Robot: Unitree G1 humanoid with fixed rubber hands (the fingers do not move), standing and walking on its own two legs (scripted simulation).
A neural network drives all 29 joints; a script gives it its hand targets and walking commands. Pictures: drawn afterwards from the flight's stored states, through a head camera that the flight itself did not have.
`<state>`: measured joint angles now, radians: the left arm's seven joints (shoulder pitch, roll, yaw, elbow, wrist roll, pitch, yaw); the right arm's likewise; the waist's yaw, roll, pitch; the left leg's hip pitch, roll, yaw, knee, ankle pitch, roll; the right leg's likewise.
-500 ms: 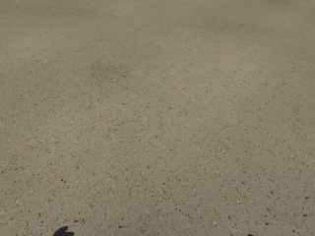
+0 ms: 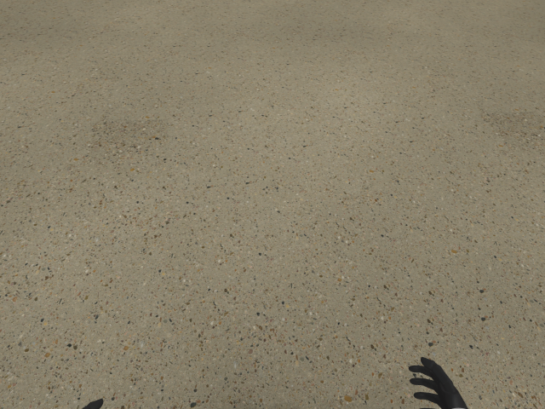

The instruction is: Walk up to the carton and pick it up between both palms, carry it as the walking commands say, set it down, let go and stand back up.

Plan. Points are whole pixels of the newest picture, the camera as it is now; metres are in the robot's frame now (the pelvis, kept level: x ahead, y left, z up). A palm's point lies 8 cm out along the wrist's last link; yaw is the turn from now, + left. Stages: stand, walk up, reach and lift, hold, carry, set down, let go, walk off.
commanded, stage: walk up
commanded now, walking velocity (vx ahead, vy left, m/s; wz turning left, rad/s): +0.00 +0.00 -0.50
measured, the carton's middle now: out of the picture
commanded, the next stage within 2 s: none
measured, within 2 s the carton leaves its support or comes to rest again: neither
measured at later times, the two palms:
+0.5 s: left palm (139, 392) +0.16 +0.20 -0.09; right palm out of the picture -0.04 -0.31 -0.12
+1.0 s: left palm (152, 390) +0.17 +0.19 -0.13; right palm out of the picture -0.09 -0.27 -0.09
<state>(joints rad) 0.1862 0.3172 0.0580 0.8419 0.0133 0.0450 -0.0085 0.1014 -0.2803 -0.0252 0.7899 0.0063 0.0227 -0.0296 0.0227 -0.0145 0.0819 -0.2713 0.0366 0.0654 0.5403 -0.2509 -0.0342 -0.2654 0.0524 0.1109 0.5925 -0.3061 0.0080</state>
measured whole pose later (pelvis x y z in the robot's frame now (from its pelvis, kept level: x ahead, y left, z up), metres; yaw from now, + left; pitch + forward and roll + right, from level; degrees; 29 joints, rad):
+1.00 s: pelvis -0.03 +0.01 +0.01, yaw -31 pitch +0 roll -1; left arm 0.17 0.28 0.07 0.87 0.03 0.06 -0.03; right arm 0.18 -0.25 -0.03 0.85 -0.03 0.01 -0.03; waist 0.01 -0.05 0.07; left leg -0.19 0.06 0.13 0.48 -0.29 0.02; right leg -0.50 0.02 0.01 1.04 -0.43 0.03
